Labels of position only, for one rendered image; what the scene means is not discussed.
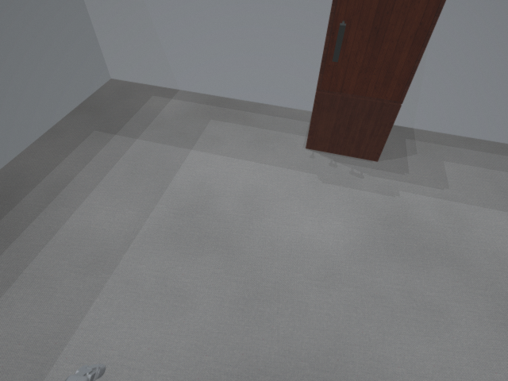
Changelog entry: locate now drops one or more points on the left robot hand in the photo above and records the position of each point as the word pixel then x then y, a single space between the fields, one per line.
pixel 88 373

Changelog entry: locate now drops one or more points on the cupboard door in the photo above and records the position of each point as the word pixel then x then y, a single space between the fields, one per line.
pixel 381 43

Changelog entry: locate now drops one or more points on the handle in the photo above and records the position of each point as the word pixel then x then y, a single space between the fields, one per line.
pixel 339 42

